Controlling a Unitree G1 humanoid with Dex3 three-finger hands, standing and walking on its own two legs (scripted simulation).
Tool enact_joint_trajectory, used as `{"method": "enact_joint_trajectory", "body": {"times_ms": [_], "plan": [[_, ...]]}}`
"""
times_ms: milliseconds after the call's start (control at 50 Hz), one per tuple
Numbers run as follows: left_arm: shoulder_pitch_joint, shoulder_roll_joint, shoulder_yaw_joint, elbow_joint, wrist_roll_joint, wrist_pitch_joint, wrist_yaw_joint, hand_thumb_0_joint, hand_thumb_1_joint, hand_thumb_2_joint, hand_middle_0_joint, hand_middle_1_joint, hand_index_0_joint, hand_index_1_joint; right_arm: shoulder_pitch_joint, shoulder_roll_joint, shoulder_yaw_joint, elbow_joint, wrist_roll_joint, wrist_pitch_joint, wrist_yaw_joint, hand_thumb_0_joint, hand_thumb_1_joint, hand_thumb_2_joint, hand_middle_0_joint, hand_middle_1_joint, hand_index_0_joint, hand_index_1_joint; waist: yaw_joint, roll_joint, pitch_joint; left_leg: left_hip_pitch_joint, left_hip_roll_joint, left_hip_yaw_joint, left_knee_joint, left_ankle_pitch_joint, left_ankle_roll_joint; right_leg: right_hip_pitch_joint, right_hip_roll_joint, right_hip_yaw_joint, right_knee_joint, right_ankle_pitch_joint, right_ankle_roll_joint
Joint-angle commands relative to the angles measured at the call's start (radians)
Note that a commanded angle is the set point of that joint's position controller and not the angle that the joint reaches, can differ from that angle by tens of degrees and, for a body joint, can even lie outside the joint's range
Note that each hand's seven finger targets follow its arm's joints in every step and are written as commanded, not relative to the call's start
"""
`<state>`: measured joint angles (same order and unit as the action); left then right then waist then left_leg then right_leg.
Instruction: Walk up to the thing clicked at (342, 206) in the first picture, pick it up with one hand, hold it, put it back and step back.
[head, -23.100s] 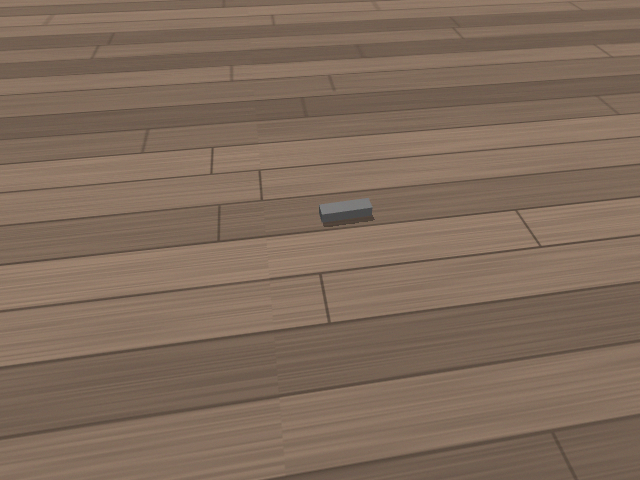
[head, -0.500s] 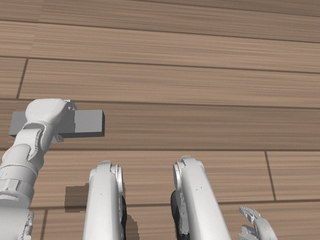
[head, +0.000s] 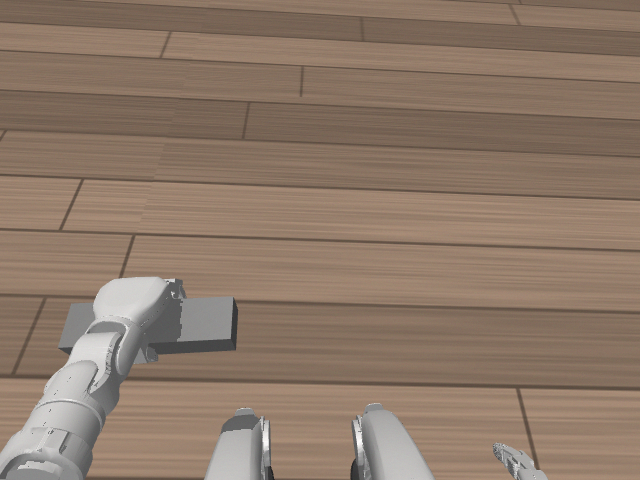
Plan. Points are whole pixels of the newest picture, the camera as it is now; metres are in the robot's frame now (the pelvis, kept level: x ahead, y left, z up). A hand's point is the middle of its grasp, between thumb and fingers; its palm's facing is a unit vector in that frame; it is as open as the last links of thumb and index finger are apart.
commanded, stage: lift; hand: left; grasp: from above
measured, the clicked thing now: (155, 327) +0.36 +0.23 -0.10
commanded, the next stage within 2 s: hold in 0.48 s
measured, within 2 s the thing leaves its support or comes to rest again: neither
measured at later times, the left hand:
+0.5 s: hand (126, 294) +0.35 +0.22 +0.01, palm faces -0.46 -0.03 -0.89, open 9.6 cm
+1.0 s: hand (120, 269) +0.36 +0.22 +0.06, palm faces -0.47 -0.02 -0.88, open 9.6 cm
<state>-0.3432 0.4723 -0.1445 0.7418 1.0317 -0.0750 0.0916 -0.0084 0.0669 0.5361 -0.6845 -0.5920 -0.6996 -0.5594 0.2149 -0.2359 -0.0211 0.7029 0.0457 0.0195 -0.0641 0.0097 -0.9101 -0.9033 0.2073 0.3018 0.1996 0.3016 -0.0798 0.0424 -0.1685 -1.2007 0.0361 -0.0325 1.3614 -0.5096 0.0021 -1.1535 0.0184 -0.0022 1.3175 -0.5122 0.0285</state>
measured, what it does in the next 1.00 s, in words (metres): rises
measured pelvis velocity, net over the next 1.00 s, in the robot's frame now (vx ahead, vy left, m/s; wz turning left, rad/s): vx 0.06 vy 0.00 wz -0.01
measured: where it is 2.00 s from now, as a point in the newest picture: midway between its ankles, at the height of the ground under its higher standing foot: outside the picture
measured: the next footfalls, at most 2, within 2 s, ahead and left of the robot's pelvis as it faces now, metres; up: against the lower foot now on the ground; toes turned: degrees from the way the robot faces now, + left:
none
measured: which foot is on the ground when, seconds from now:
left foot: down 0.00-1.00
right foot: down 0.00-1.00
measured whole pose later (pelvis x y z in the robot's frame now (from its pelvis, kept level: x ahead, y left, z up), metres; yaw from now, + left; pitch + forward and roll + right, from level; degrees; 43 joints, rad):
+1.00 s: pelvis +0.06 +0.00 +0.12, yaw +0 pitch +7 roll +0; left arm -0.26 0.41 -0.20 0.69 1.03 -0.07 0.01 -0.01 0.05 0.58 -0.65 -0.65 -0.66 -0.62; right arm 0.22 -0.25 -0.04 0.70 0.06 0.05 -0.06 0.01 -0.90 -0.90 0.21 0.30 0.20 0.30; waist -0.03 0.04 -0.07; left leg -0.49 0.02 0.03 0.70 -0.33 0.00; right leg -0.47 0.00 0.04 0.68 -0.33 0.03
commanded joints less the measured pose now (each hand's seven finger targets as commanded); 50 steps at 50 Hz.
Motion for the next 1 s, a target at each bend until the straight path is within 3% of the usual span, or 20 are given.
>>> {"method": "enact_joint_trajectory", "body": {"times_ms": [0,60,80,260,380,400,460,660,680,740,840,920,980], "plan": [[-0.3,0.183,0.073,-0.143,0.0,-0.004,0.055,0.0,0.572,0.771,-0.917,-0.727,-0.931,-0.713,0.035,-0.155,-0.059,-0.081,-0.004,-0.041,-0.006,0.0,-0.907,-0.905,0.2,0.3,0.2,0.3,0.002,0.069,-0.305,0.402,-0.023,-0.015,-0.333,0.016,0.008,0.212,0.033,-0.013,-0.289,0.045,-0.048],[-0.3,0.178,0.078,-0.128,0.01,-0.004,0.066,0.0,0.578,0.804,-0.931,-0.733,-0.94,-0.724,0.042,-0.159,-0.062,-0.076,-0.006,-0.046,-0.004,0.0,-0.906,-0.905,0.2,0.3,0.2,0.3,0.011,0.072,-0.31,0.482,-0.021,-0.013,-0.384,0.07,0.005,0.271,0.035,-0.018,-0.329,0.1,-0.046],[-0.315,0.151,0.052,-0.119,0.01,-0.003,0.067,0.0,0.575,0.817,-0.927,-0.751,-0.937,-0.742,0.045,-0.155,-0.06,-0.072,-0.008,-0.048,-0.002,0.0,-0.907,-0.905,0.2,0.3,0.2,0.3,0.001,0.072,-0.293,0.496,-0.023,-0.012,-0.396,0.095,0.004,0.281,0.035,-0.018,-0.345,0.123,-0.046],[-0.296,0.158,0.066,-0.106,0.007,0.024,0.089,0.0,0.546,0.811,-0.912,-0.743,-0.921,-0.734,0.058,-0.157,-0.069,-0.071,-0.011,-0.045,0.006,0.0,-0.911,-0.905,0.2,0.3,0.2,0.3,0.014,0.025,-0.274,0.654,-0.037,0.017,-0.508,0.266,0.003,0.479,0.025,-0.002,-0.492,0.266,-0.04],[-0.271,0.129,0.04,-0.123,-0.001,0.028,0.07,0.0,0.555,0.783,-0.919,-0.726,-0.931,-0.715,0.048,-0.155,-0.072,-0.085,-0.007,-0.037,0.008,0.0,-0.91,-0.903,0.2,0.3,0.2,0.3,0.023,0.01,-0.229,0.729,-0.038,0.021,-0.592,0.279,0.002,0.544,0.024,0.003,-0.574,0.276,-0.041],[-0.263,0.146,0.056,-0.113,-0.002,0.03,0.068,0.0,0.553,0.801,-0.921,-0.723,-0.93,-0.715,0.051,-0.156,-0.072,-0.085,-0.006,-0.036,0.007,0.0,-0.908,-0.903,0.2,0.3,0.2,0.3,0.024,0.002,-0.223,0.73,-0.04,0.022,-0.598,0.289,0.004,0.567,0.024,0.008,-0.588,0.285,-0.039],[-0.268,0.143,0.05,-0.134,-0.007,0.024,0.058,0.0,0.562,0.835,-0.931,-0.735,-0.936,-0.73,0.044,-0.157,-0.074,-0.09,-0.005,-0.034,0.006,0.0,-0.908,-0.902,0.2,0.3,0.2,0.3,0.028,0.01,-0.221,0.77,-0.04,0.024,-0.628,0.311,0.003,0.592,0.022,0.007,-0.613,0.303,-0.039],[-0.269,0.148,0.042,-0.169,0.004,0.006,0.024,0.0,0.566,0.781,-0.893,-0.774,-0.925,-0.742,0.028,-0.158,-0.077,-0.088,0.0,-0.024,0.003,0.0,-0.905,-0.9,0.2,0.3,0.2,0.3,0.031,-0.011,-0.202,0.845,-0.044,0.037,-0.679,0.412,0.004,0.684,0.024,0.018,-0.673,0.392,-0.036],[-0.274,0.161,0.056,-0.192,-0.005,0.003,0.02,0.0,0.569,0.805,-0.897,-0.779,-0.926,-0.75,0.024,-0.162,-0.08,-0.092,-0.001,-0.023,0.003,0.0,-0.902,-0.899,0.2,0.3,0.2,0.3,0.037,0.002,-0.218,0.866,-0.045,0.039,-0.688,0.419,0.003,0.699,0.022,0.016,-0.678,0.396,-0.037],[-0.243,0.134,0.04,-0.187,-0.007,0.006,0.006,0.0,0.565,0.816,-0.898,-0.782,-0.926,-0.755,0.017,-0.16,-0.077,-0.102,0.002,-0.019,0.005,0.0,-0.902,-0.899,0.2,0.3,0.2,0.3,0.043,-0.006,-0.192,0.878,-0.041,0.033,-0.711,0.433,0.0,0.698,0.025,0.014,-0.686,0.398,-0.04],[-0.231,0.152,0.047,-0.208,-0.011,0.003,-0.025,0.0,0.556,0.849,-0.894,-0.782,-0.917,-0.76,0.0,-0.161,-0.075,-0.115,0.005,-0.009,0.002,0.0,-0.899,-0.899,0.2,0.3,0.2,0.3,0.049,-0.016,-0.186,0.889,-0.049,0.051,-0.719,0.454,0.009,0.75,0.022,0.024,-0.714,0.432,-0.033],[-0.212,0.157,0.052,-0.224,-0.014,0.001,-0.04,0.0,0.545,0.812,-0.878,-0.778,-0.908,-0.749,-0.015,-0.162,-0.074,-0.125,0.007,-0.004,0.0,0.0,-0.901,-0.899,0.2,0.3,0.2,0.3,0.06,-0.021,-0.179,0.91,-0.046,0.049,-0.735,0.476,0.009,0.768,0.024,0.02,-0.721,0.443,-0.034],[-0.23,0.148,0.044,-0.268,-0.013,0.0,-0.045,0.0,0.533,0.816,-0.858,-0.801,-0.891,-0.767,-0.016,-0.156,-0.07,-0.129,0.007,0.0,-0.001,0.0,-0.901,-0.899,0.2,0.3,0.2,0.3,0.051,-0.007,-0.181,0.918,-0.047,0.051,-0.74,0.491,0.008,0.775,0.023,0.023,-0.722,0.459,-0.034]]}}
